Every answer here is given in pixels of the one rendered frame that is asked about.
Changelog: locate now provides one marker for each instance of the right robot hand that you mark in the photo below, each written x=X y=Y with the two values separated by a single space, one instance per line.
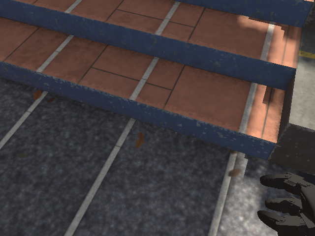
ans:
x=301 y=218

